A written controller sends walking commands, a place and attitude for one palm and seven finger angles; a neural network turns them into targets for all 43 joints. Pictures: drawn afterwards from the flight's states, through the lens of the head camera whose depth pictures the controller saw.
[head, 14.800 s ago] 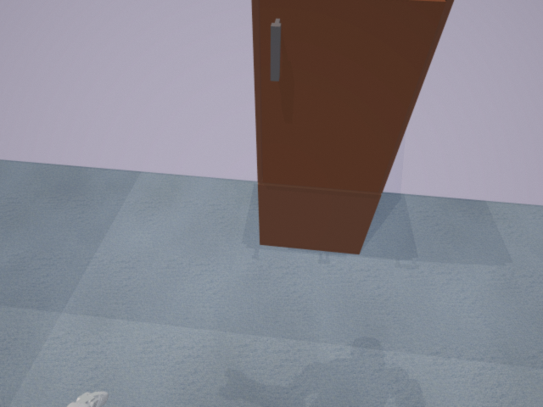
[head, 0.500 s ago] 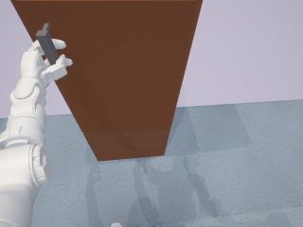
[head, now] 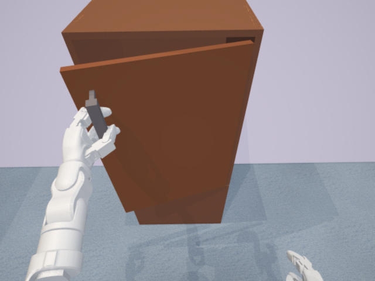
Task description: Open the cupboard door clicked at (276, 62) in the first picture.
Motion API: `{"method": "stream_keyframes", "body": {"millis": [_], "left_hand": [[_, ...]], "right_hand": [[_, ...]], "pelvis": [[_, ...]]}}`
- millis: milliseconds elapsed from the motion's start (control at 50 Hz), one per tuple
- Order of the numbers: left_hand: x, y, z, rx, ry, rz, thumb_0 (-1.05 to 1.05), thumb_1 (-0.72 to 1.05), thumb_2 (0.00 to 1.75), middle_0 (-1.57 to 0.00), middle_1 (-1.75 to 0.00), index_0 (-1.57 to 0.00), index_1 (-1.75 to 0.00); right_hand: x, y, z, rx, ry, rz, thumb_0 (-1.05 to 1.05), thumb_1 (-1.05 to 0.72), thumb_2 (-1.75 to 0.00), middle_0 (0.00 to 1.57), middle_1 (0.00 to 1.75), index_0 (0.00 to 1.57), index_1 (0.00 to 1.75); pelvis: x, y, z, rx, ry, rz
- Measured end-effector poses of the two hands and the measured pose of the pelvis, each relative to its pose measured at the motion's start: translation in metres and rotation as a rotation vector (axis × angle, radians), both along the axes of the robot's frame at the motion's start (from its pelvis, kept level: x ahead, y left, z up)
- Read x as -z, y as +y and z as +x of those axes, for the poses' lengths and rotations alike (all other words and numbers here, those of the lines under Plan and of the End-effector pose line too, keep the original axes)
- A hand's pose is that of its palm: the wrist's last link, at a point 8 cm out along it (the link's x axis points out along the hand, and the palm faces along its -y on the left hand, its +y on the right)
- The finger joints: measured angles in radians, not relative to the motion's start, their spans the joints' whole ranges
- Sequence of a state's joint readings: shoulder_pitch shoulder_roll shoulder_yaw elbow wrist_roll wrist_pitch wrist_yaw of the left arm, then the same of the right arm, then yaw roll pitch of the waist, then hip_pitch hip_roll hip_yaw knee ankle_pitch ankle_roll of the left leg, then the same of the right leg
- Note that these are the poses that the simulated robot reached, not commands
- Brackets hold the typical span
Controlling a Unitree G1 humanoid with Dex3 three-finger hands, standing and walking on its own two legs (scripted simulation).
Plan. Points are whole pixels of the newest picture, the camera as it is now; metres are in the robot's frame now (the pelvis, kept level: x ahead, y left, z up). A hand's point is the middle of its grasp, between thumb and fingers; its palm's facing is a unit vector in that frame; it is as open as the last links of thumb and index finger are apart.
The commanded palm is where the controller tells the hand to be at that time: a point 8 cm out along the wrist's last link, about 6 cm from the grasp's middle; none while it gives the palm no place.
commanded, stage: pull the door open along its arc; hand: left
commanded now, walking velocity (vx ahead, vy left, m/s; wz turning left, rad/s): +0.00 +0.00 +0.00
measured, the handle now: (100, 120) +0.42 +0.21 +0.14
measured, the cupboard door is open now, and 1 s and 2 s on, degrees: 16 40 42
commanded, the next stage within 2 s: open thumb and fingers to let go in 1.06 s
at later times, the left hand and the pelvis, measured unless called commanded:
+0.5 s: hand (118, 138) +0.37 +0.16 +0.14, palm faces +0.51 -0.86 +0.00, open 5.6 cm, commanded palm +0.31 +0.20 +0.14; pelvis -0.02 -0.03 +0.00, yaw +3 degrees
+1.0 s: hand (148, 189) +0.25 +0.08 +0.14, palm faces +0.37 -0.93 +0.05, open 6.2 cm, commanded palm +0.18 +0.10 +0.14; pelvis -0.01 -0.02 +0.01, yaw +2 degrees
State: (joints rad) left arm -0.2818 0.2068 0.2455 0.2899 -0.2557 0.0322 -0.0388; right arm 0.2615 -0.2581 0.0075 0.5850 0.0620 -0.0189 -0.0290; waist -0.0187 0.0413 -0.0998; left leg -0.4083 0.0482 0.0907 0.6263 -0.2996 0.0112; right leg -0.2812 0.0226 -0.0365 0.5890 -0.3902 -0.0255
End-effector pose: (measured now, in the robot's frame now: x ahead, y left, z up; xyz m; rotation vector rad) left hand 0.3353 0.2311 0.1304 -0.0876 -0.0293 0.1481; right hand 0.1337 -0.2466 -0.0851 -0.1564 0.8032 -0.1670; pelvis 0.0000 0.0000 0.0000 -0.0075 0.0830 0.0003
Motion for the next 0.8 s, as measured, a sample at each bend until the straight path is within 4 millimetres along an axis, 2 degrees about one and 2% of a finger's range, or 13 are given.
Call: {"method": "stream_keyframes", "body": {"millis": [100,180,240,300,480,580,680,740,800], "left_hand": [[-0.003,-0.018,-0.01,-0.247,0.045,-0.029,0.0,0.69,0.77,-0.34,-1.33,-0.36,-1.32],[-0.008,-0.03,-0.01,-0.377,0.092,0.05,0.0,0.73,0.81,-0.32,-1.31,-0.38,-1.33],[-0.009,-0.033,-0.01,-0.406,0.105,0.061,0.0,0.74,0.82,-0.3,-1.31,-0.38,-1.34],[-0.009,-0.033,-0.01,-0.4,0.103,0.062,0.01,0.75,0.82,-0.3,-1.32,-0.37,-1.35],[-0.007,-0.032,-0.01,-0.381,0.08,0.063,0.01,0.75,0.82,-0.33,-1.34,-0.36,-1.35],[-0.006,-0.034,-0.015,-0.371,0.064,0.062,0.01,0.75,0.81,-0.33,-1.34,-0.35,-1.35],[-0.005,-0.041,-0.032,-0.347,0.044,0.063,0.01,0.75,0.79,-0.33,-1.35,-0.35,-1.35],[-0.005,-0.048,-0.048,-0.326,0.034,0.061,0.01,0.74,0.77,-0.32,-1.35,-0.34,-1.33],[-0.004,-0.059,-0.066,-0.3,0.029,0.048,0.01,0.73,0.75,-0.32,-1.34,-0.33,-1.31]], "right_hand": [[-0.01,0.016,0.039,-0.115,-0.066,-0.003,0.01,-0.91,-0.9,0.2,0.29,0.19,0.3],[-0.012,0.026,0.05,-0.156,-0.084,0.013,0.01,-0.91,-0.9,0.2,0.29,0.2,0.3],[-0.008,0.027,0.043,-0.156,-0.061,0.023,0.01,-0.91,-0.9,0.2,0.3,0.2,0.3],[0.0,0.022,0.027,-0.141,-0.008,0.023,0.01,-0.9,-0.9,0.2,0.3,0.2,0.3],[0.027,-0.012,-0.039,-0.048,0.178,-0.006,0.01,-0.9,-0.9,0.2,0.3,0.2,0.3],[0.028,-0.027,-0.061,0.004,0.205,-0.015,0.01,-0.91,-0.9,0.2,0.29,0.2,0.3],[0.021,-0.031,-0.057,0.02,0.165,-0.017,0.01,-0.91,-0.9,0.2,0.29,0.19,0.3],[0.015,-0.027,-0.042,0.009,0.111,-0.012,0.01,-0.91,-0.9,0.19,0.29,0.19,0.3],[0.005,-0.018,-0.018,-0.016,0.039,-0.001,0.01,-0.91,-0.9,0.19,0.29,0.19,0.3]], "pelvis": [[0.0,-0.007,-0.008,-0.034,-0.022,0.003],[0.0,-0.012,-0.013,-0.048,-0.028,0.007],[-0.001,-0.017,-0.015,-0.053,-0.037,0.009],[-0.002,-0.021,-0.017,-0.056,-0.045,0.011],[-0.004,-0.026,-0.02,-0.049,-0.053,0.015],[-0.005,-0.027,-0.019,-0.031,-0.057,0.019],[-0.007,-0.026,-0.016,-0.017,-0.072,0.02],[-0.008,-0.024,-0.014,-0.011,-0.088,0.02],[-0.009,-0.022,-0.011,-0.008,-0.105,0.02]]}}
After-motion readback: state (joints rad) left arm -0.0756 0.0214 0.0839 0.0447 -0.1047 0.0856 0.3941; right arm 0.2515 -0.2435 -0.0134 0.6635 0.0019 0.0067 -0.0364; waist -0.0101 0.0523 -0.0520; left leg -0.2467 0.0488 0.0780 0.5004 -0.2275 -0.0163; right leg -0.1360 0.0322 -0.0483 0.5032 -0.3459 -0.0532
